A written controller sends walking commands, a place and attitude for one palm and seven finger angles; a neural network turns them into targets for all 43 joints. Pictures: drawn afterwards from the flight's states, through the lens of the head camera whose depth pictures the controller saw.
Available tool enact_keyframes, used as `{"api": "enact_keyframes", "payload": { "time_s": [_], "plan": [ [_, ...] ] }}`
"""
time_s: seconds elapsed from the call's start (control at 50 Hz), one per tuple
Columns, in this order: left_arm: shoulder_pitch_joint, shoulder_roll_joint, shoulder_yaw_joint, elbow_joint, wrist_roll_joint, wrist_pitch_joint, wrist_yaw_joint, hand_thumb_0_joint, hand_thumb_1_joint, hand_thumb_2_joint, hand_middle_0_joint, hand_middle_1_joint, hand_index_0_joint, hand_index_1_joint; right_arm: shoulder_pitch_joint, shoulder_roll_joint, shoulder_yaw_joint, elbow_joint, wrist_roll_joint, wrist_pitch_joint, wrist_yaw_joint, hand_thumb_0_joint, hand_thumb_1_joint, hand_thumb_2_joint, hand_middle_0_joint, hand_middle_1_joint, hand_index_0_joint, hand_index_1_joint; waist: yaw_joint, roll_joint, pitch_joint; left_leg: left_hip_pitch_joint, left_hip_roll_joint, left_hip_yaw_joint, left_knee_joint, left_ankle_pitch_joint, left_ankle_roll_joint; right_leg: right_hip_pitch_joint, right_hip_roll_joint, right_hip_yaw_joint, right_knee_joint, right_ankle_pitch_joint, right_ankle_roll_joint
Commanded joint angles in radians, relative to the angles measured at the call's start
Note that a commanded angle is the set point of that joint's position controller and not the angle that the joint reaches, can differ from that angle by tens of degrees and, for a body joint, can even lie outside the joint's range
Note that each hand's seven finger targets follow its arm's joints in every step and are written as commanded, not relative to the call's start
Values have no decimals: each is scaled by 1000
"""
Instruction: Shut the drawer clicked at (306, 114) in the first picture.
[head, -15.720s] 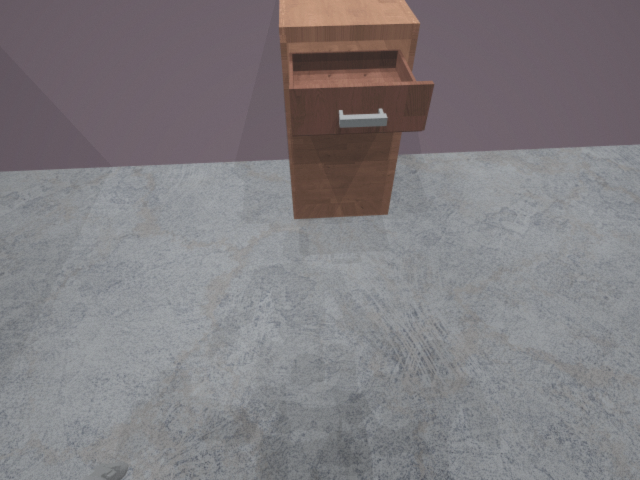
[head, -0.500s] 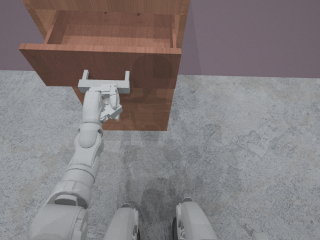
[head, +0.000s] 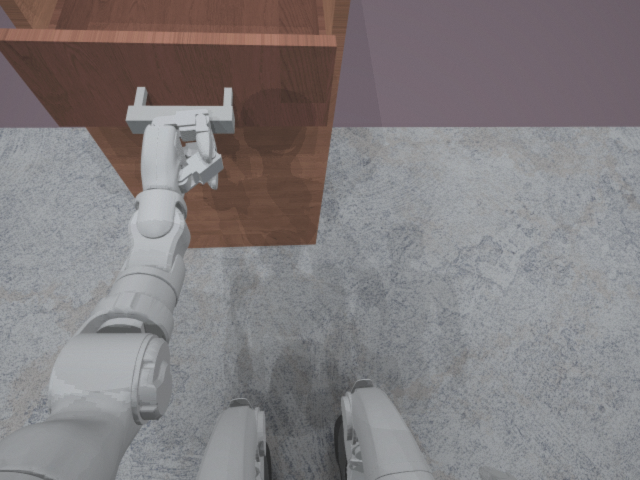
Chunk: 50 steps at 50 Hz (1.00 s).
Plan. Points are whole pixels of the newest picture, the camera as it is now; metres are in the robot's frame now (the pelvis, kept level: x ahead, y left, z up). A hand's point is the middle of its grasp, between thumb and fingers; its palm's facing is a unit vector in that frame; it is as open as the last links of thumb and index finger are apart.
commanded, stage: push the drawer shut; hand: left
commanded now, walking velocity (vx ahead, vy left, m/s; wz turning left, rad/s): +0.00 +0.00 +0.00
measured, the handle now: (184, 107) +0.58 +0.13 +0.05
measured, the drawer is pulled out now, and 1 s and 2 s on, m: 0.09 0.00 0.00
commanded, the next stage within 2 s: pull the fist back off the drawer in 1.10 s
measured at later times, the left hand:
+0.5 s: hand (218, 121) +0.55 +0.09 +0.05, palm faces -0.04 -1.00 -0.05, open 3.1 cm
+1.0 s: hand (216, 103) +0.59 +0.09 +0.04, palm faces -0.03 -1.00 -0.05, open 2.7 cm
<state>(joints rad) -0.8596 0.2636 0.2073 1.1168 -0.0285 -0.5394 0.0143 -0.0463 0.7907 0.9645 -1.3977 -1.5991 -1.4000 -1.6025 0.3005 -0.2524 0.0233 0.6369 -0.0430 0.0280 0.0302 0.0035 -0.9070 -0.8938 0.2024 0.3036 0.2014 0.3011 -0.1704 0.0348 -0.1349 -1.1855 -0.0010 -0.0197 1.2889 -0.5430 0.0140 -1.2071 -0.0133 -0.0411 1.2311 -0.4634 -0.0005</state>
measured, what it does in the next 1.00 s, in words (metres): stands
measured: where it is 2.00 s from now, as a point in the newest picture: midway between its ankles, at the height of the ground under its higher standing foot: outside the picture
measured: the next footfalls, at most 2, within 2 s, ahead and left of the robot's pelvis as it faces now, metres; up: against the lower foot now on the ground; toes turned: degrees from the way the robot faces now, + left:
none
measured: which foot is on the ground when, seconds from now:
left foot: down 0.00-1.00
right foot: down 0.00-1.00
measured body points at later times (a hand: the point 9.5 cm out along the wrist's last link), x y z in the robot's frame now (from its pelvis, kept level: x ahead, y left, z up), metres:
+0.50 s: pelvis +0.00 +0.00 -0.01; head +0.17 +0.02 +0.41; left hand +0.55 +0.14 +0.05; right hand -0.01 -0.25 -0.12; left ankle +0.03 +0.11 -0.62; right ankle +0.06 -0.12 -0.62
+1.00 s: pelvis -0.01 +0.01 -0.02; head +0.19 +0.03 +0.38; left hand +0.58 +0.14 +0.05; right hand -0.05 -0.24 -0.12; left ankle +0.03 +0.11 -0.62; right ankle +0.06 -0.12 -0.62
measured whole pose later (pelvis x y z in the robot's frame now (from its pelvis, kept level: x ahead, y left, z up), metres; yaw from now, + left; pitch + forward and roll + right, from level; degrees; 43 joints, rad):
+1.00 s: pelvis -0.01 +0.01 -0.02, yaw -1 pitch +32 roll -5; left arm -1.27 0.49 0.28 1.36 0.07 -0.41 0.03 -0.06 0.69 1.03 -1.40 -1.60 -1.40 -1.60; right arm 0.38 -0.25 0.08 0.64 -0.09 0.03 0.05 0.00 -0.91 -0.89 0.20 0.30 0.20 0.30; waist -0.30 0.06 -0.12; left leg -1.41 0.01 -0.06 1.39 -0.54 0.02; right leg -1.39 0.00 -0.08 1.28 -0.45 0.00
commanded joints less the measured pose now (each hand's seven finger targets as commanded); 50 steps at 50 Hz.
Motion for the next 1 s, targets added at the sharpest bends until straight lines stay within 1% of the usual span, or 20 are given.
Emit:
{"api": "enact_keyframes", "payload": {
  "time_s": [0.0,0.02,0.08,0.14,0.18,0.26,0.28,0.32,0.34,0.38,0.42,0.44,0.48,0.56,0.6,0.66,0.72,0.9,0.96,0.98],
  "plan": [
    [-602,160,25,-213,-5,-59,3,0,900,900,-1400,-1600,-1400,-1600,158,-164,-59,-58,-6,-13,-7,0,-900,-900,200,300,200,300,-74,74,-530,298,-13,-36,-175,196,14,261,39,18,-162,129,-24],
    [-595,192,55,-188,-4,-54,6,0,900,900,-1400,-1600,-1400,-1600,167,-170,-60,-54,-7,-11,-7,0,-900,-900,200,300,200,300,-76,44,-526,282,-10,-37,-170,193,16,265,41,19,-165,127,-23],
    [-640,201,53,-189,4,-55,4,0,900,900,-1400,-1600,-1400,-1600,180,-171,-57,-55,-11,-8,-4,0,-900,-900,200,300,200,300,-80,93,-539,297,-10,-41,-168,206,14,249,42,19,-158,133,-25],
    [-659,228,69,-137,7,-40,4,0,900,900,-1400,-1600,-1400,-1600,188,-173,-53,-49,-11,-5,-2,0,-900,-900,200,300,200,300,-100,37,-498,222,-10,-31,-157,156,23,260,45,28,-173,103,-20],
    [-682,262,92,-136,14,-41,5,0,900,900,-1400,-1600,-1400,-1600,200,-176,-50,-49,-14,-5,-3,0,-900,-900,200,300,200,300,-98,54,-517,220,-11,-34,-154,169,24,266,47,27,-165,113,-22],
    [-732,284,99,-129,21,-37,3,0,900,900,-1400,-1600,-1400,-1600,220,-180,-49,-46,-18,-3,0,0,-900,-900,200,300,200,300,-109,96,-529,256,-7,-46,-151,196,22,229,49,18,-153,124,-25],
    [-746,279,94,-140,23,-35,3,0,900,900,-1400,-1600,-1400,-1600,223,-181,-49,-45,-20,-2,3,0,-900,-900,200,300,200,300,-112,116,-560,271,-6,-46,-144,214,21,225,49,18,-150,136,-23],
    [-749,286,97,-140,26,-32,1,0,900,900,-1400,-1600,-1400,-1600,228,-180,-50,-46,-22,3,4,0,-900,-900,200,300,200,300,-111,113,-581,279,-3,-48,-137,232,19,229,49,18,-148,148,-23],
    [-750,287,96,-116,31,-27,1,0,900,900,-1400,-1600,-1400,-1600,230,-181,-49,-45,-21,6,5,0,-900,-900,200,300,200,300,-112,110,-558,274,-2,-52,-141,221,17,215,49,14,-148,135,-24],
    [-798,258,68,-103,36,-21,5,0,900,900,-1400,-1600,-1400,-1600,237,-183,-48,-35,-23,5,8,0,-900,-900,200,300,200,300,-135,129,-537,283,1,-64,-139,209,17,168,50,9,-147,122,-23],
    [-827,307,102,-103,40,-16,17,0,900,900,-1400,-1600,-1400,-1600,248,-190,-47,-29,-27,7,6,0,-900,-900,200,300,200,300,-143,118,-543,273,2,-65,-134,211,20,170,51,9,-145,124,-22],
    [-821,306,97,-85,47,-11,18,0,900,900,-1400,-1600,-1400,-1600,249,-188,-45,-33,-27,7,8,0,-900,-900,200,300,200,300,-140,120,-548,257,-1,-60,-130,200,21,177,51,12,-146,116,-22],
    [-869,283,71,-82,53,-8,19,0,900,900,-1400,-1600,-1400,-1600,253,-189,-44,-27,-30,6,8,0,-900,-900,200,300,200,300,-161,152,-542,278,3,-73,-128,205,19,132,51,5,-139,117,-22],
    [-917,340,103,-70,60,3,25,0,900,900,-1400,-1600,-1400,-1600,271,-194,-37,-24,-34,6,9,0,-900,-900,200,300,200,300,-171,150,-563,261,3,-74,-114,213,24,138,53,6,-132,123,-23],
    [-926,349,100,-42,69,15,21,0,900,900,-1400,-1600,-1400,-1600,274,-195,-34,-26,-35,9,9,0,-900,-900,200,300,200,300,-174,161,-548,245,4,-76,-111,211,22,128,54,4,-130,118,-24],
    [-965,360,100,-42,76,24,19,0,900,900,-1400,-1600,-1400,-1600,288,-196,-33,-25,-39,9,11,0,-900,-900,200,300,200,300,-188,185,-583,270,8,-86,-100,236,22,108,56,0,-118,132,-24],
    [-984,394,113,-8,82,46,16,0,900,900,-1400,-1600,-1400,-1600,297,-200,-26,-23,-39,12,10,0,-900,-900,200,300,200,300,-198,170,-557,220,8,-80,-91,212,26,113,58,4,-124,117,-22],
    [-1123,376,66,-42,93,67,35,0,900,900,-1400,-1600,-1400,-1600,314,-204,-20,-8,-42,3,2,0,-900,-900,200,300,200,300,-245,259,-578,277,12,-109,-97,170,20,14,58,-8,-117,88,-23],
    [-1152,385,64,-49,93,70,42,0,900,900,-1400,-1600,-1400,-1600,319,-204,-17,-3,-43,-8,-1,0,-900,-900,200,300,200,300,-257,273,-583,287,13,-112,-102,157,20,8,60,-10,-121,83,-24],
    [-1162,412,76,-61,94,67,43,0,900,900,-1400,-1600,-1400,-1600,318,-208,-15,-1,-45,-10,-3,0,-900,-900,200,300,200,300,-250,283,-596,291,14,-117,-103,159,17,8,59,-13,-116,81,-26]
  ]
}}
